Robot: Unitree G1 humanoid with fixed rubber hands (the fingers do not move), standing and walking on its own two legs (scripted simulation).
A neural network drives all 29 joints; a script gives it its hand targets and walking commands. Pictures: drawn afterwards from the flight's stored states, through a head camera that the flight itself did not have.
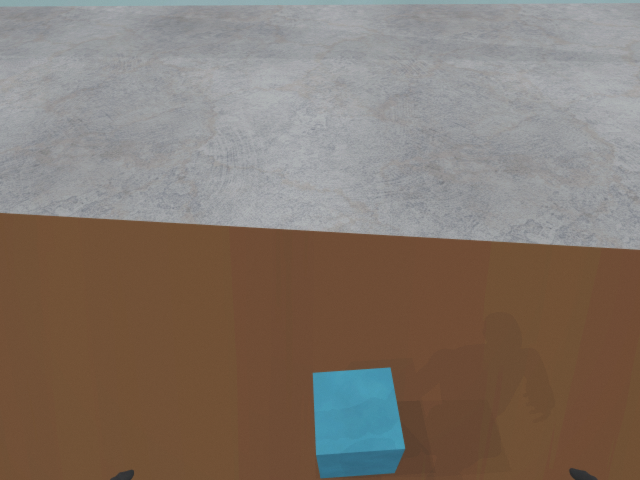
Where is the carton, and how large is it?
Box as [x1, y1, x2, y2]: [313, 367, 404, 477]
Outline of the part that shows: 390,367 313,373 316,457 320,477 394,472 404,450 404,444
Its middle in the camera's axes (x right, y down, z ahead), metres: +0.09 +0.50 +1.07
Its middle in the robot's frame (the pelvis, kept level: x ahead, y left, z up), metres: +0.40 -0.03 -0.66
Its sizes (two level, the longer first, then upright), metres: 0.210 0.200 0.250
